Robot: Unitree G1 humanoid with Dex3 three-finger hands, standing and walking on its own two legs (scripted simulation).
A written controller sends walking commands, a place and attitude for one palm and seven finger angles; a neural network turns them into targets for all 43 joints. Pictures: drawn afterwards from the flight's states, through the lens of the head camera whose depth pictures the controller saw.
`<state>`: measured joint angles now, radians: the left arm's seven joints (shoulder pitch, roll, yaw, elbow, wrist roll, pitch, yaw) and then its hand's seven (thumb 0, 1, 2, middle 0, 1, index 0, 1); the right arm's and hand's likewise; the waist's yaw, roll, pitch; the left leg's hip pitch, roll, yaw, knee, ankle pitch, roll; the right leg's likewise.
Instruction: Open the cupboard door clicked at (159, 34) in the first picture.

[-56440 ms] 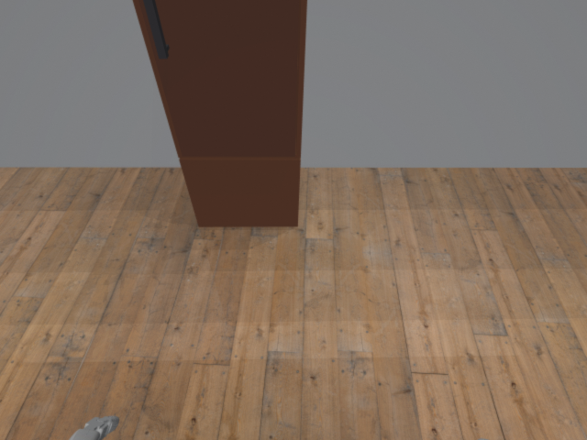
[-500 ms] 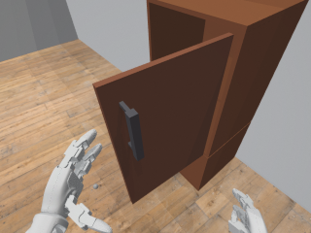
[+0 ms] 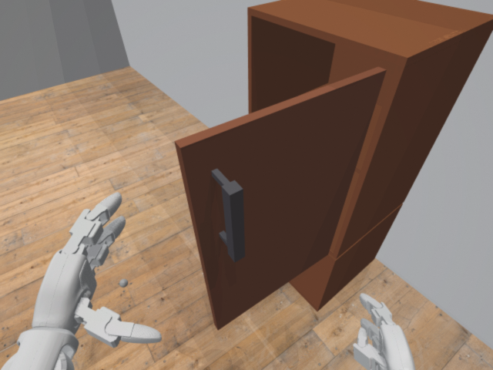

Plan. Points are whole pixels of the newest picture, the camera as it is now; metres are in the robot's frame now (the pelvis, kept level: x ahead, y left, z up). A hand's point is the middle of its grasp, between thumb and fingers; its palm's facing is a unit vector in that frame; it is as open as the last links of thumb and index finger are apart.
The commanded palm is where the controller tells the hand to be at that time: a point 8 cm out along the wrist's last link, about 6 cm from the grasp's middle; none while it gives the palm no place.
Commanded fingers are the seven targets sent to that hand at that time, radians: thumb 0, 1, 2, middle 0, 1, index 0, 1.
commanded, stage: draw the hand back to the body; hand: left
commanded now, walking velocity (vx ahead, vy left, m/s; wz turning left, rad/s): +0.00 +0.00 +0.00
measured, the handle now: (227, 217) +0.32 +0.07 +0.12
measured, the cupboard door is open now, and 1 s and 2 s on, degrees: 86 86 86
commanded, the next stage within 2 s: step back with the hand held close in 0.98 s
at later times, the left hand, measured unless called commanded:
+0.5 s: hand (91, 245) +0.22 +0.23 +0.16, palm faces +0.35 -0.84 -0.41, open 10.3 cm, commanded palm +0.17 +0.28 +0.18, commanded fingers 0.00 0.76 0.84 -0.19 -0.30 -0.19 -0.30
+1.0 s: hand (90, 239) +0.23 +0.23 +0.17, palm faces +0.40 -0.82 -0.41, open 7.5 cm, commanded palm +0.17 +0.28 +0.18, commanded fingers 0.00 0.90 0.90 -0.20 -0.30 -0.20 -0.30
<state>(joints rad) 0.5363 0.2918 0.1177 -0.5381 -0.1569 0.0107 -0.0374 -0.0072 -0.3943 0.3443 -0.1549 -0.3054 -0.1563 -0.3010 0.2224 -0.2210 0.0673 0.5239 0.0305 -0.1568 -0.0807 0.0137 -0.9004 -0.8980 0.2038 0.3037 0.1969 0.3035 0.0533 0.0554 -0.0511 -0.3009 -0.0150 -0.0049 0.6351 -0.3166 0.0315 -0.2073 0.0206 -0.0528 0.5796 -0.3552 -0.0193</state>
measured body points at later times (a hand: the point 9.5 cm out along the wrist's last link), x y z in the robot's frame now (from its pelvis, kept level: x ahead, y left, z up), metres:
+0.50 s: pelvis +0.03 +0.00 +0.01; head +0.02 -0.02 +0.46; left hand +0.20 +0.27 +0.18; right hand +0.21 -0.22 -0.07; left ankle +0.02 +0.10 -0.73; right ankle -0.03 -0.11 -0.73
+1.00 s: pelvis +0.03 -0.02 +0.02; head +0.02 -0.04 +0.46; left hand +0.20 +0.27 +0.19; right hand +0.22 -0.24 -0.07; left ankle +0.02 +0.10 -0.73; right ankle -0.03 -0.11 -0.73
